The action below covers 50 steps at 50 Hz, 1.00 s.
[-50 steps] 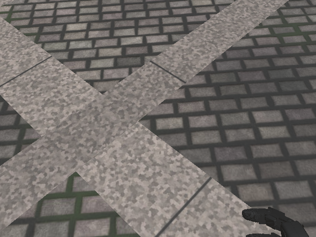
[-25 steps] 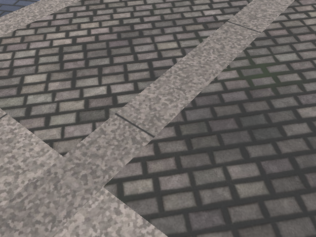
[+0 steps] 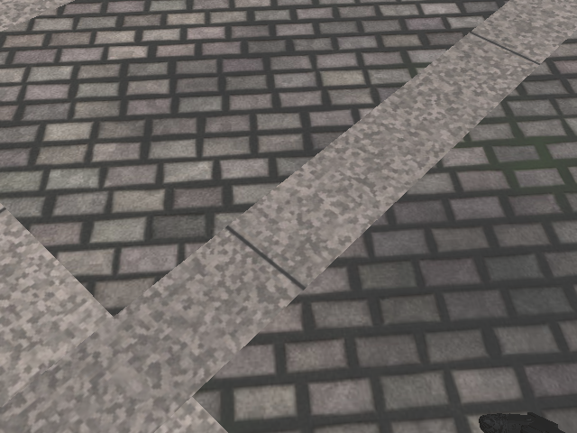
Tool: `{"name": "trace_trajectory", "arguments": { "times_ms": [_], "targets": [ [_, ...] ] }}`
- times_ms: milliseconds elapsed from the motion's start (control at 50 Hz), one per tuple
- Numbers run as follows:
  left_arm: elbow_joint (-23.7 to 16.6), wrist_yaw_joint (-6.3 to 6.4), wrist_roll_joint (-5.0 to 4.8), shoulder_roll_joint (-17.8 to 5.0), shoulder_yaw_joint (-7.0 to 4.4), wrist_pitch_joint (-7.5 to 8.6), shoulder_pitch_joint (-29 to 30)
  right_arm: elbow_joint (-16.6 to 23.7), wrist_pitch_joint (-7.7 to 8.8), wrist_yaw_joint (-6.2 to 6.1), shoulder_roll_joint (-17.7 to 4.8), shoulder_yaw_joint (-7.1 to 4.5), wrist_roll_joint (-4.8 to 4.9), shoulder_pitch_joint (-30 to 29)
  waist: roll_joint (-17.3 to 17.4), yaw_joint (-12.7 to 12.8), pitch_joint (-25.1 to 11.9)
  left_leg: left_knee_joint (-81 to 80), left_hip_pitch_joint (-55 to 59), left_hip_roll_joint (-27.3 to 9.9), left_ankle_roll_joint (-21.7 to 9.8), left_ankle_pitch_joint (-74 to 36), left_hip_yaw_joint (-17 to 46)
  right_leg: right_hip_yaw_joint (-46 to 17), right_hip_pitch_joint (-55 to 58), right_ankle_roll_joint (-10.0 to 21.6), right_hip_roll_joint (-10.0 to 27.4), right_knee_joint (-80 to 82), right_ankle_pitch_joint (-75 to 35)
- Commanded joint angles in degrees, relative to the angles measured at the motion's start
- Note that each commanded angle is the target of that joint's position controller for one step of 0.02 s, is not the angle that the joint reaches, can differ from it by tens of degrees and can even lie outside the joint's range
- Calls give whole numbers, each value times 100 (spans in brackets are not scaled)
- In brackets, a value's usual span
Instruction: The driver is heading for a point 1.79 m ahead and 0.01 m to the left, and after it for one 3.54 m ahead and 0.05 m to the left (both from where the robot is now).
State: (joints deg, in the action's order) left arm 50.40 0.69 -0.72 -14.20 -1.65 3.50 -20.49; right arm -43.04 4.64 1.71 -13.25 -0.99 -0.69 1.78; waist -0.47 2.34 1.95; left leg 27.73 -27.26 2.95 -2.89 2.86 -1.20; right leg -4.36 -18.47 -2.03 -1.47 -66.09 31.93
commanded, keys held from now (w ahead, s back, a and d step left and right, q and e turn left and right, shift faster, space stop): shift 1.00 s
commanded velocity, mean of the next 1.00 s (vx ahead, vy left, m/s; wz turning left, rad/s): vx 0.04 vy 0.00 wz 0.00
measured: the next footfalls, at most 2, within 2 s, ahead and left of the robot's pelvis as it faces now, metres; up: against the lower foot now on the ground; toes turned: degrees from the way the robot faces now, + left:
right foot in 0.26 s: +0.12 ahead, -0.15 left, +0.00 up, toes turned +1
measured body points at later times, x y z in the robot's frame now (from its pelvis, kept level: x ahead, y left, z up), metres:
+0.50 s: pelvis +0.08 -0.03 +0.01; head +0.09 -0.04 +0.46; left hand +0.15 +0.22 -0.12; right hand +0.17 -0.28 -0.13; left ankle +0.12 +0.08 -0.72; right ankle +0.08 -0.15 -0.72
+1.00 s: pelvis +0.10 -0.04 +0.01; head +0.11 -0.04 +0.46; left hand +0.15 +0.21 -0.14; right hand +0.18 -0.29 -0.14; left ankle +0.12 +0.08 -0.72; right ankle +0.08 -0.15 -0.72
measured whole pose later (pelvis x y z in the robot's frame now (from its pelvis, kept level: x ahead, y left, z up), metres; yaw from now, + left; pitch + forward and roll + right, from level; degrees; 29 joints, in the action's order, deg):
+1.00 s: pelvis +0.10 -0.04 +0.01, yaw +1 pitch -2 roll +0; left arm 59.0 2.3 0.1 -10.8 -2.7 1.0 -12.9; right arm -60.8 -0.8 -2.4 -11.4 -2.6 0.1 8.5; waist 0.2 -0.1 2.4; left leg 30.1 -14.1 0.2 0.3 14.5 1.1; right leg 0.3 -10.5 0.2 0.0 -30.1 18.1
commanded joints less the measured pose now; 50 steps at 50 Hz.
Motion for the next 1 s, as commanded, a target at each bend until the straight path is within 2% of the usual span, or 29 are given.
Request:
{"name": "trace_trajectory", "arguments": {
  "times_ms": [20,60,80,100,140,180,220,240,260,280,300,320,340,380,420,560,760,1000],
  "targets": [
    [-326,143,57,-674,-233,-166,-288,80,-59,-34,-483,-117,-51,342,315,-59,-894,-872,1424,-1642,-1296,-2712,1574,-100,-874,-143,593,3,-452],
    [-280,196,76,-309,-172,-280,-484,15,-60,-22,-547,-157,-146,139,588,157,-834,-1133,600,-1448,-1258,-2450,1169,66,-186,-162,591,839,-627],
    [-292,226,91,-254,-164,-297,-413,-25,-55,-38,-566,-172,-170,122,630,166,-892,-1164,474,-1392,-1246,-2410,1039,118,2,-153,571,1244,-702],
    [-304,239,110,-228,-152,-315,-296,-67,-65,-64,-590,-188,-156,140,646,134,-993,-1181,468,-1365,-1223,-2104,975,132,151,-126,581,1597,-889],
    [-309,238,107,-328,-180,-374,-56,-137,-134,-124,-672,-225,-103,206,657,30,-1083,-1352,405,-1345,-1141,-580,1030,157,410,-65,574,2089,-1430],
    [-330,230,117,-395,-210,-421,190,-180,-216,-164,-691,-228,-55,159,671,9,-860,-1522,148,-1268,-977,1268,1141,220,630,18,512,2552,-1805],
    [-335,215,196,-370,-218,-411,349,-240,-271,-190,-554,-176,-5,174,577,43,-580,-1469,-78,-1105,-673,2380,1174,345,928,141,413,3218,-1981],
    [-356,211,244,-378,-217,-398,392,-324,-277,-192,-443,-134,-2,331,468,42,-461,-1380,-99,-1001,-458,2750,1179,277,1018,232,476,3577,-2016],
    [-417,220,269,-527,-229,-372,421,-399,-275,-194,-382,-110,-13,518,254,-23,-339,-1126,-122,-843,-221,2893,1103,-56,1039,372,787,3962,-2076],
    [-419,239,203,-958,-331,-364,623,-432,-274,-207,-463,-165,4,829,-361,-382,-133,-922,19,-456,-40,2570,682,-179,523,563,891,4060,-1379],
    [-352,212,178,-727,-310,-327,652,-465,-290,-241,-505,-175,-20,737,-575,-321,-83,-638,621,-314,74,2097,409,-184,-154,581,789,4329,-474],
    [-323,196,197,-489,-246,-278,723,-474,-308,-263,-495,-183,-18,696,-664,-341,-32,-447,942,-311,95,1764,368,-171,-424,485,732,4498,-232],
    [-302,183,208,-418,-225,-234,828,-527,-332,-283,-431,-178,-11,746,-716,-394,-28,-347,1114,-336,64,1553,348,-135,-502,377,691,4523,-393],
    [-269,172,171,-375,-217,-148,850,-618,-354,-293,-435,-190,-30,828,-575,-386,-94,-263,1155,-364,4,1242,355,-74,-308,305,646,4401,-952],
    [-177,172,123,-426,-233,-101,705,-693,-342,-279,-396,-191,-19,827,-344,-329,-225,-215,1202,-379,-14,914,354,-38,-42,329,622,4225,-1529],
    [77,177,85,-382,-234,-112,536,-971,-379,-305,-379,-218,45,819,21,-239,-411,-31,1482,-426,8,2,373,117,335,383,506,3940,-2560],
    [418,170,78,-258,-224,-180,555,-1324,-477,-398,-417,-249,77,782,36,-245,-267,-13,1632,-466,38,-199,404,241,460,375,395,3988,-2779],
    [760,183,86,-195,-188,-215,550,-1649,-502,-426,-373,-249,78,730,19,-249,-89,-161,1644,-448,91,117,380,304,471,350,336,4185,-2373]
  ]
}}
